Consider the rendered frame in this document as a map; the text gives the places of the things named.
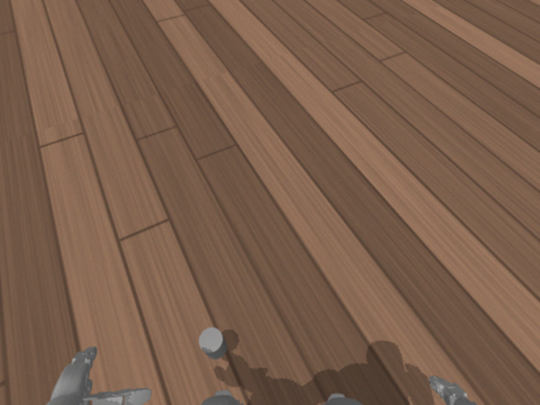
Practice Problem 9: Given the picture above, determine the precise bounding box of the can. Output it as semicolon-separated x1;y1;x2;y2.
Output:
199;327;227;359

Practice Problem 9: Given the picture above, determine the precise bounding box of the right robot hand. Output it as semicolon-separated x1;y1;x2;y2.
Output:
429;375;477;405

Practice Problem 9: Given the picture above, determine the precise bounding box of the left robot hand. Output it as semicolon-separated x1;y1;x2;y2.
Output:
51;347;152;405

